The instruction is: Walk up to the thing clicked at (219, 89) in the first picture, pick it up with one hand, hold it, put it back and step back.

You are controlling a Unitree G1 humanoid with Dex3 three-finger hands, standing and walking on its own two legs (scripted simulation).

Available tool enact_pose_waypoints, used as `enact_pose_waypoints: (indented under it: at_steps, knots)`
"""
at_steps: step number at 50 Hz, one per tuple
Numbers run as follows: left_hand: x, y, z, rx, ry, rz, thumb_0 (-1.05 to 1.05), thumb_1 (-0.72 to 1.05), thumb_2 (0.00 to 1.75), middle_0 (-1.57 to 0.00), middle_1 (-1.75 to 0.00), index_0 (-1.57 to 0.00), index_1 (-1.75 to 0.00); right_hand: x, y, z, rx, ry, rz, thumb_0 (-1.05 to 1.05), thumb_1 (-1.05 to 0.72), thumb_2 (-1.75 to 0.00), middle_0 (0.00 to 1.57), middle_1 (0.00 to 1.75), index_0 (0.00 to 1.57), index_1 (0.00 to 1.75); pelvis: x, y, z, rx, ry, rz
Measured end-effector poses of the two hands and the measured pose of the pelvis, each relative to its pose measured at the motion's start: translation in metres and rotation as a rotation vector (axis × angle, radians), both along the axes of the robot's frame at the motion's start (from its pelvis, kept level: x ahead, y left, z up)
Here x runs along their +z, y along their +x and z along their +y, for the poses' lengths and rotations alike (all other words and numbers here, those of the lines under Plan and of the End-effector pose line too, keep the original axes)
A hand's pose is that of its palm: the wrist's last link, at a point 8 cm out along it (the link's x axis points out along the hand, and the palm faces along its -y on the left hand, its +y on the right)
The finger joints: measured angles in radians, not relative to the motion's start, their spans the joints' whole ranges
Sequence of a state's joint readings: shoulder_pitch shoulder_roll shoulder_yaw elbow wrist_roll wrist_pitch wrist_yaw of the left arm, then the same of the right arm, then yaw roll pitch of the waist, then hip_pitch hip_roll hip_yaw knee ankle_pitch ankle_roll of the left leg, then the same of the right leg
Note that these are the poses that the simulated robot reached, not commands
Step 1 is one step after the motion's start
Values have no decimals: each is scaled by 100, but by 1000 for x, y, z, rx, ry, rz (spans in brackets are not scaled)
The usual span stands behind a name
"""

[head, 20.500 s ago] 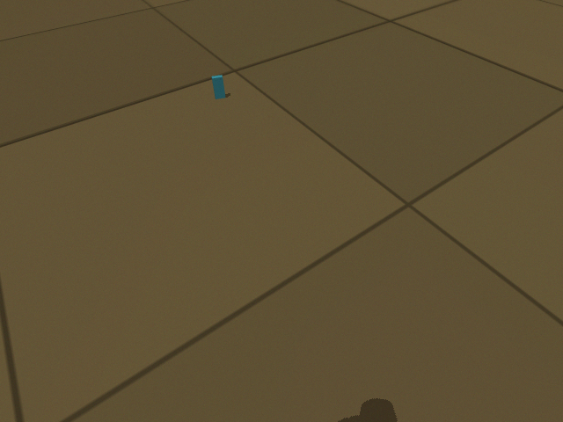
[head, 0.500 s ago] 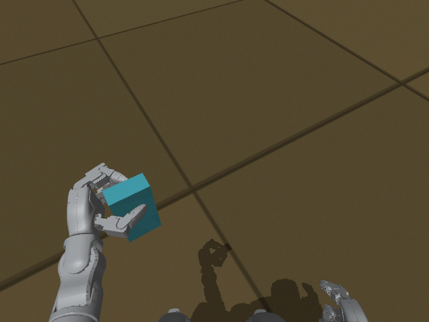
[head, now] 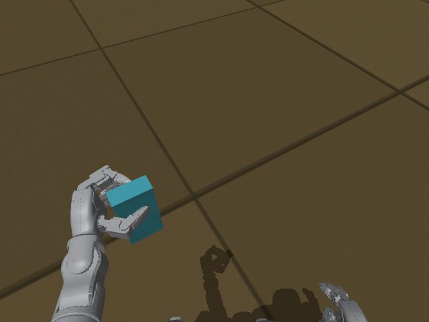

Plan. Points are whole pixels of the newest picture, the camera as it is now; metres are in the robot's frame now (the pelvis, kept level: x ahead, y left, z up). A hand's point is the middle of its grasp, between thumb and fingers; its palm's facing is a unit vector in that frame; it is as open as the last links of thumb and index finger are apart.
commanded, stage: hold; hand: left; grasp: from the side
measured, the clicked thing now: (138, 212) +0.33 +0.15 +0.02
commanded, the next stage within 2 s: none
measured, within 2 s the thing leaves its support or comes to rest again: neither
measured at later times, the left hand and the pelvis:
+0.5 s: hand (120, 202) +0.32 +0.17 +0.06, palm faces +0.15 -0.99 -0.01, open 8.1 cm; pelvis -0.01 +0.00 +0.00, yaw +0 degrees
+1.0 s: hand (121, 204) +0.32 +0.17 +0.06, palm faces +0.15 -0.99 +0.00, open 8.1 cm; pelvis -0.01 +0.00 +0.00, yaw +0 degrees
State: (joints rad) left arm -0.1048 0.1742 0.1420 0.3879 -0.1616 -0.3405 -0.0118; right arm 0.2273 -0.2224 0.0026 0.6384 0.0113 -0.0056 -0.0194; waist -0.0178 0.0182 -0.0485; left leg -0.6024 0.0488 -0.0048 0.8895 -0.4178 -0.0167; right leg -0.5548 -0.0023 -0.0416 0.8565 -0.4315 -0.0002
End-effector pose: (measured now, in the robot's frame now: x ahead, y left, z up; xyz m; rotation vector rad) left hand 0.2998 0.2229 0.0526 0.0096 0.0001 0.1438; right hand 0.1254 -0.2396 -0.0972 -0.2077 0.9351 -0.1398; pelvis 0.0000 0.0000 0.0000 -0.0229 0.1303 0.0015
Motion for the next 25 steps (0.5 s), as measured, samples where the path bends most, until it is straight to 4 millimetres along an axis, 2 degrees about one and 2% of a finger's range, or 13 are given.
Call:
enact_pose_waypoints:
  at_steps: [21, 25]
  knots:
    - [13, -7, 1, 1, -3, -30, 0, -34, 109, -98, -126, -97, -122, 6, -2, 4, 9, 4, -20, 1, -93, -90, 20, 30, 21, 30, 5, -4, 2, 4, 0, -29]
    - [10, -6, 1, 3, -1, -18, 0, -34, 109, -98, -126, -97, -122, 6, -4, 4, 3, 7, -23, 1, -93, -90, 20, 30, 21, 30, 5, -6, 2, 2, 1, -29]
